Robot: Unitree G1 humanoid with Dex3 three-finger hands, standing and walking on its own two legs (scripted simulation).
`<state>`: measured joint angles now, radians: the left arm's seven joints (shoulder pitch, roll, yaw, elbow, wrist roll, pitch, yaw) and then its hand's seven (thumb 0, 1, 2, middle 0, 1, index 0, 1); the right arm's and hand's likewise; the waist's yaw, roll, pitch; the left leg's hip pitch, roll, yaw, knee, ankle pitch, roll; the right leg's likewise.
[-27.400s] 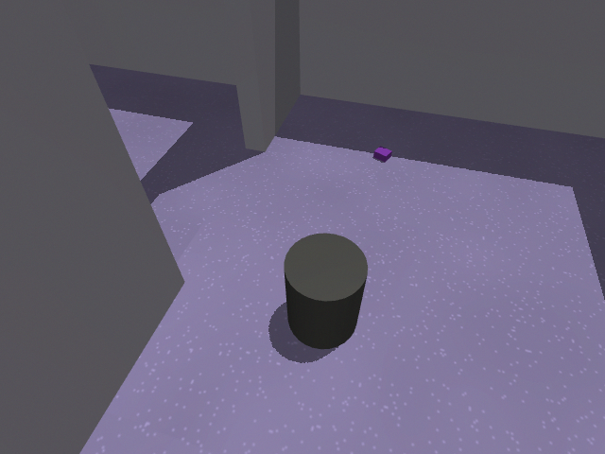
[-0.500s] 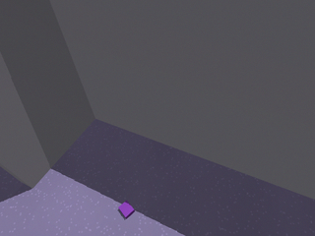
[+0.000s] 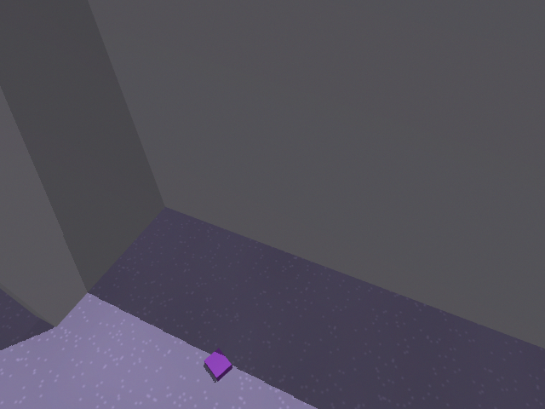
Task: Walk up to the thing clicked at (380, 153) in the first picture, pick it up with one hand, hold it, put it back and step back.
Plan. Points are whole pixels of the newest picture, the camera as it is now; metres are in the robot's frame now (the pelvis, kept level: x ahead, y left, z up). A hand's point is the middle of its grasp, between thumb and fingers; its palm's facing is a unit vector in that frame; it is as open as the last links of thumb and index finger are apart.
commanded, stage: rise first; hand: left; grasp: from above
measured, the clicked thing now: (218, 364) +0.42 +0.22 -0.76
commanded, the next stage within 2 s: none
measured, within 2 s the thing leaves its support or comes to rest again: neither
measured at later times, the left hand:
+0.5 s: hand out of the picture +0.14 +0.26 -0.19, palm faces -0.06 -0.90 -0.43, open 11.5 cm
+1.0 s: hand out of the picture +0.12 +0.27 -0.25, palm faces -0.13 -0.79 -0.60, open 13.9 cm
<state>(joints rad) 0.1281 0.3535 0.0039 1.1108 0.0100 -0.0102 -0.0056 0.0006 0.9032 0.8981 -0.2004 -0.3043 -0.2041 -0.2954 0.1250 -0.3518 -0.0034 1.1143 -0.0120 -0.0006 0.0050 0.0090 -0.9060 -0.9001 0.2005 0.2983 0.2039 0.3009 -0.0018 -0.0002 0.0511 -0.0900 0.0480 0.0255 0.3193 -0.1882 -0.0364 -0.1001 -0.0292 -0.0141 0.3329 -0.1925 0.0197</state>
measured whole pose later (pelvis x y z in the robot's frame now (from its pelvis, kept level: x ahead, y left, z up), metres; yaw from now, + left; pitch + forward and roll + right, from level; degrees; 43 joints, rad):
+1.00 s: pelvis -0.02 +0.01 -0.10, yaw +1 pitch +19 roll -2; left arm 0.17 0.26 0.12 0.54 0.34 0.28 0.18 -0.01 -0.48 0.94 -0.12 -1.02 -0.11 -1.01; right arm 0.18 -0.22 -0.03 0.61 -0.01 -0.13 -0.07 0.01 -0.86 -0.89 0.20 0.30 0.20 0.30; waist -0.02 0.01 -0.12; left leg -0.96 0.05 -0.03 1.17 -0.54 -0.03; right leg -0.93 -0.04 -0.03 1.14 -0.53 0.03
